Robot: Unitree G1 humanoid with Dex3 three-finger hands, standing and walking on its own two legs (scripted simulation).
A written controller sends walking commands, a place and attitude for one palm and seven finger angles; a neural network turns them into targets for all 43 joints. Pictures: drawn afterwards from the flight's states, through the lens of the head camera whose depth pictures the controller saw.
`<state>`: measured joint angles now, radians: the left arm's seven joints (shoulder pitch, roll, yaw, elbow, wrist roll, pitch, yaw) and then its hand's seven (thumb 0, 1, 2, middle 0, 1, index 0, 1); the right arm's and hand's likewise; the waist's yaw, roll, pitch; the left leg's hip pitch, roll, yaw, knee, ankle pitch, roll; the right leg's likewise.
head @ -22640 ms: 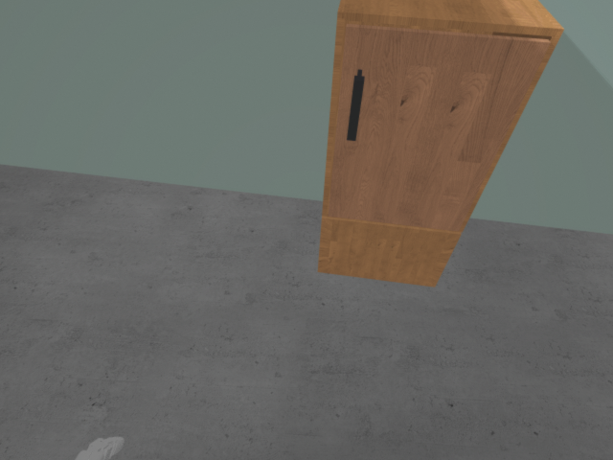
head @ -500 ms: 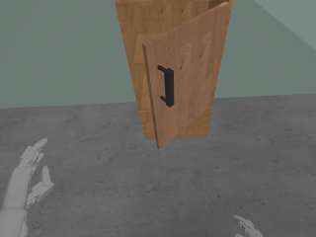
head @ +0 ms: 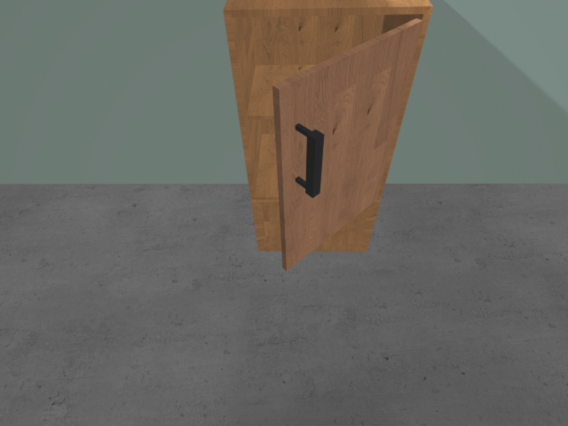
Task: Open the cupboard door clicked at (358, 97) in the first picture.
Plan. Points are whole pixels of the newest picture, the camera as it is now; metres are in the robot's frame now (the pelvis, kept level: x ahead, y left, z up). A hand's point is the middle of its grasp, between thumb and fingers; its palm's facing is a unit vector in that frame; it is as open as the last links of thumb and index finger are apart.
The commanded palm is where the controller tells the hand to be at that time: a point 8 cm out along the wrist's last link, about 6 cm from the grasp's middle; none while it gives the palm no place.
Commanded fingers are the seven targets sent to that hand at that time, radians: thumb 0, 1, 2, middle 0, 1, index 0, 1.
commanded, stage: let the arm hang, fingers relaxed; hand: left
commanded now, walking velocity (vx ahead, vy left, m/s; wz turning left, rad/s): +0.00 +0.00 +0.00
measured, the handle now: (307, 161) +0.61 +0.00 +0.00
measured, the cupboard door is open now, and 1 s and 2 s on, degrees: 43 43 43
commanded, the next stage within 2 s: look to check the result in 0.52 s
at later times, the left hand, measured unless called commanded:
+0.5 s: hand out of the picture -0.01 +0.16 -0.18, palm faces +0.03 -0.98 -0.18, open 7.4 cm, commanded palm none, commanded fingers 0.00 0.90 0.90 -0.20 -0.30 -0.20 -0.30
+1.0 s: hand out of the picture +0.00 +0.17 -0.17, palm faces +0.03 -0.98 -0.19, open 7.4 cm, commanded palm none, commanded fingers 0.00 0.90 0.90 -0.20 -0.30 -0.20 -0.30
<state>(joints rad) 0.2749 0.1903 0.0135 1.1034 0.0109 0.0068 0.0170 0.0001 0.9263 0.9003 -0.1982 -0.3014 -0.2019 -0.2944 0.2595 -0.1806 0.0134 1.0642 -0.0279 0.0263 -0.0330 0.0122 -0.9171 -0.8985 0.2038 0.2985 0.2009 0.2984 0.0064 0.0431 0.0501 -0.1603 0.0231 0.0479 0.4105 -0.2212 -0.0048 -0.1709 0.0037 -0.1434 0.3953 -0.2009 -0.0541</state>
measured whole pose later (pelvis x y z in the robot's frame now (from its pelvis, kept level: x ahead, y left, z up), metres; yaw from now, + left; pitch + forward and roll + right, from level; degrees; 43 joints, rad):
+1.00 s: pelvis +0.00 +0.00 +0.00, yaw -1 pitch -2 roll +0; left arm 0.28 0.12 0.01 1.16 0.01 -0.02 0.04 0.01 0.90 0.90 -0.20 -0.30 -0.20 -0.29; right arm 0.29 -0.11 0.01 1.15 -0.02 0.01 -0.04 0.01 -0.91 -0.90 0.20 0.30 0.20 0.30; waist 0.00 0.02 0.04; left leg -0.13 0.02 0.07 0.38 -0.22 0.00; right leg -0.16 0.00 -0.12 0.40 -0.21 -0.05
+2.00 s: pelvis +0.00 -0.04 +0.00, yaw -23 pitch +2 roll +2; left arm 0.19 0.21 0.08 0.94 0.03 0.03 0.01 0.01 0.90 0.90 -0.20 -0.30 -0.20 -0.29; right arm 0.06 -0.24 -0.06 0.89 -0.01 0.06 -0.03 0.01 -0.91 -0.90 0.20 0.30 0.20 0.30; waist 0.03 0.00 0.13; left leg -0.46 0.06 0.02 1.03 -0.44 -0.07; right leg -0.29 0.06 0.08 0.51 -0.24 -0.06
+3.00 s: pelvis +0.06 -0.06 -0.01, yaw -59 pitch +1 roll -1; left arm 0.21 0.24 0.09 0.93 0.03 0.05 -0.05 0.01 0.90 0.90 -0.20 -0.30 -0.20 -0.29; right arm 0.25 -0.21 -0.02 0.87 -0.04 -0.02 -0.02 0.01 -0.90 -0.90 0.21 0.30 0.20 0.30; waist 0.00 -0.03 0.05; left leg -0.25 0.06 0.09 0.55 -0.33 0.01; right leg -0.46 0.04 0.04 0.99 -0.46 -0.01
